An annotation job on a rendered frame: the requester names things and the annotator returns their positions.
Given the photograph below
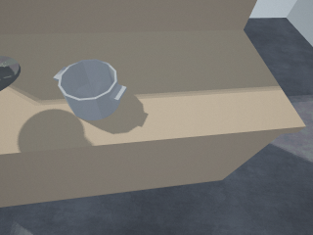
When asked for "lid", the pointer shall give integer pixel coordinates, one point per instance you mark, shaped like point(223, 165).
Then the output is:
point(9, 71)

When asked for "pot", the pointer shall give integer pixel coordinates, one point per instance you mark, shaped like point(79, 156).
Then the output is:
point(90, 88)

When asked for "table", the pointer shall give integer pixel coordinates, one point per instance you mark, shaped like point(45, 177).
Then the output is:
point(200, 101)

